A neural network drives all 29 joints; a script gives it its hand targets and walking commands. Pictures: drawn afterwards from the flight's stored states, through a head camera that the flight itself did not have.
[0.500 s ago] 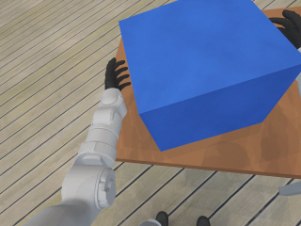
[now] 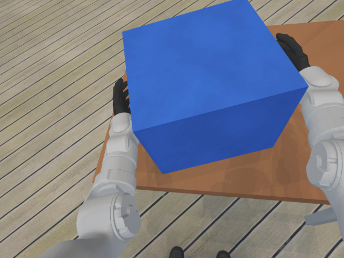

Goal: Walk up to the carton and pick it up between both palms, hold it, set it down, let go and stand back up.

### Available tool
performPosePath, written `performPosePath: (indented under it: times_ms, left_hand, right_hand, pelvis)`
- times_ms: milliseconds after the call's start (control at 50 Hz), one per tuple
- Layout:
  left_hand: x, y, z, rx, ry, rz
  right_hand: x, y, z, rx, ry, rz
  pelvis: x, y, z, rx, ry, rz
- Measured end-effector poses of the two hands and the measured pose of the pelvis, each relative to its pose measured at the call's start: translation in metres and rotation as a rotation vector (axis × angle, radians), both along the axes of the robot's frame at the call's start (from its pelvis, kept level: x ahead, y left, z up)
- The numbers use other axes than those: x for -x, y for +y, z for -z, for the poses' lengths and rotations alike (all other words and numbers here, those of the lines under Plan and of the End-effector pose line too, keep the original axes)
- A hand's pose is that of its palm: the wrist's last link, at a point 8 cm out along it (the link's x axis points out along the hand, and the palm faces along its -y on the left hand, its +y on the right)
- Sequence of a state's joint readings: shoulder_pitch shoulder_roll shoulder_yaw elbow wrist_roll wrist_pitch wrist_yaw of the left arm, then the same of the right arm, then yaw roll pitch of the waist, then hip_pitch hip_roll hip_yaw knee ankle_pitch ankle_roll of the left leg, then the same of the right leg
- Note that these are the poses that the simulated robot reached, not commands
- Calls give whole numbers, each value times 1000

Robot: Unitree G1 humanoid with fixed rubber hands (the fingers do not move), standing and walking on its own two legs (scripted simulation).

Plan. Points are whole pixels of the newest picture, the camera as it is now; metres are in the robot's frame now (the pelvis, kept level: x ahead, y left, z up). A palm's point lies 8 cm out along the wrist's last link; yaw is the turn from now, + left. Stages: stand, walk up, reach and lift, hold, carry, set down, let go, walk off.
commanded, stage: reach and lift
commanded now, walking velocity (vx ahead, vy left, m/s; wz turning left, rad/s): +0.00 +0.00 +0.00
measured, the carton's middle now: (200, 92) +0.49 +0.05 +0.05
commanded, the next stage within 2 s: none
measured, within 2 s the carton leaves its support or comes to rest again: leaves its support in 1.86 s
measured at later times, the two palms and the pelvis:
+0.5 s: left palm (119, 115) +0.39 +0.23 +0.06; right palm (290, 73) +0.52 -0.13 +0.09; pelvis +0.00 +0.01 +0.00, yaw +1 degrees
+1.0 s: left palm (120, 116) +0.39 +0.23 +0.06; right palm (288, 70) +0.53 -0.13 +0.09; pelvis +0.00 +0.00 +0.00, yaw +2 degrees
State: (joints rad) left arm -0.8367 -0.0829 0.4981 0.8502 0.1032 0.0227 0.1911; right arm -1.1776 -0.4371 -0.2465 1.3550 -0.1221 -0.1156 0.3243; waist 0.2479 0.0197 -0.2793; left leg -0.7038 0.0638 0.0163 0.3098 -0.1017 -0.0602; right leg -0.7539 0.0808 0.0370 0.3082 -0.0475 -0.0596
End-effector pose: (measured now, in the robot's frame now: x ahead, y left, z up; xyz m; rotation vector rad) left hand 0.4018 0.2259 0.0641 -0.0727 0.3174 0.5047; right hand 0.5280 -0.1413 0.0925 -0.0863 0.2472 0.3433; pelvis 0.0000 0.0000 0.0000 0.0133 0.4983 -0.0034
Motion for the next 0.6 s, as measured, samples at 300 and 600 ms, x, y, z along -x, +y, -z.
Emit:
performPosePath:
  times_ms: [300,600]
  left_hand:
    - [6,7,0,-9,-7,11]
    - [8,8,-2,-36,13,5]
  right_hand:
    - [10,7,2,9,5,30]
    - [5,10,5,-20,20,15]
  pelvis:
    - [0,5,-2,4,-29,-30]
    - [-3,10,0,4,-12,-16]
